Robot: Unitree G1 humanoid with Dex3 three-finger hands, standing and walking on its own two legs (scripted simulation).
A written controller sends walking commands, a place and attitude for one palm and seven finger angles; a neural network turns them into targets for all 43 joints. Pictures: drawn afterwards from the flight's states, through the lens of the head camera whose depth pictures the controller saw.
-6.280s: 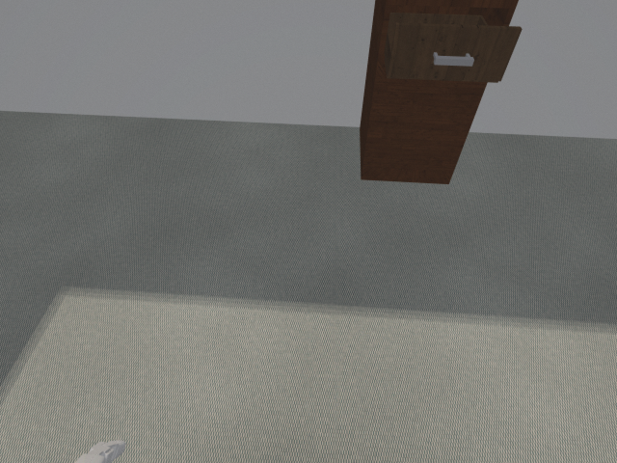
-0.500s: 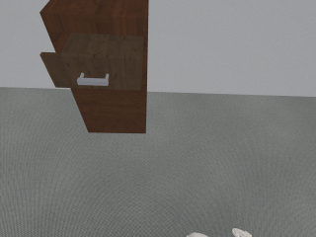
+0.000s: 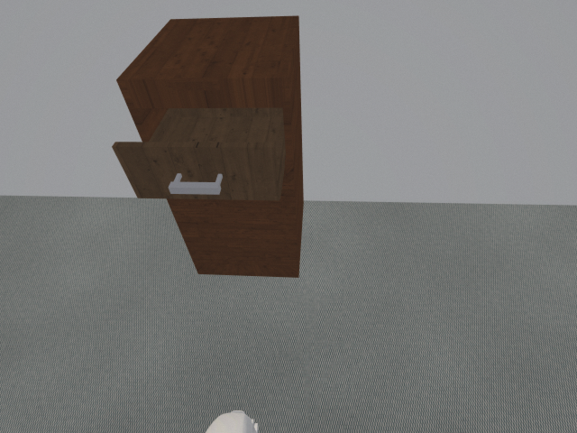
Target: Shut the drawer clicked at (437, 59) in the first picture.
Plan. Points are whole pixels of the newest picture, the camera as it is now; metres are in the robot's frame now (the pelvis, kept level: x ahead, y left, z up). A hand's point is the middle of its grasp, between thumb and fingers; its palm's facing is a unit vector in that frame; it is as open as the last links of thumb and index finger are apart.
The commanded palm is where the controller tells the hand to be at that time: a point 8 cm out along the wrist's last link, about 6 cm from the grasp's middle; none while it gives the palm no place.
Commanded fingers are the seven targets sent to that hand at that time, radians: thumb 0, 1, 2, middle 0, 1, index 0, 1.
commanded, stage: take the last steps up to it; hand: left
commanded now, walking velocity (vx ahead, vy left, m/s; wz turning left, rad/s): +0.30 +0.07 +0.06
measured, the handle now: (197, 182) +0.67 +0.27 -0.08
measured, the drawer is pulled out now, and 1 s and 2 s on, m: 0.17 0.17 0.17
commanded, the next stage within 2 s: come to a stop and stand still in 0.54 s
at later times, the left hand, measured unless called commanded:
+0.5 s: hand (142, 419) +0.18 +0.28 -0.18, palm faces +0.09 -0.98 -0.19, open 7.4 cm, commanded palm none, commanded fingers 0.00 0.90 0.90 -0.20 -0.30 -0.20 -0.30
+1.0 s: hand (172, 350) +0.30 +0.25 -0.17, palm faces +0.05 -0.96 -0.26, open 7.3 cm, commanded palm none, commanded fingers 0.00 0.90 0.90 -0.20 -0.30 -0.20 -0.30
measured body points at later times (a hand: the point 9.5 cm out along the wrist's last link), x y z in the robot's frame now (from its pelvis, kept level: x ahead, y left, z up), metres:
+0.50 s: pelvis +0.15 +0.09 -0.01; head +0.15 +0.10 +0.44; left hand +0.18 +0.33 -0.16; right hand +0.21 -0.14 -0.15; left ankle +0.14 +0.17 -0.75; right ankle +0.19 -0.03 -0.68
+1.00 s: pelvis +0.22 +0.07 -0.01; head +0.25 +0.05 +0.44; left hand +0.30 +0.30 -0.15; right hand +0.23 -0.16 -0.18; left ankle +0.19 +0.21 -0.70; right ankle +0.29 -0.03 -0.75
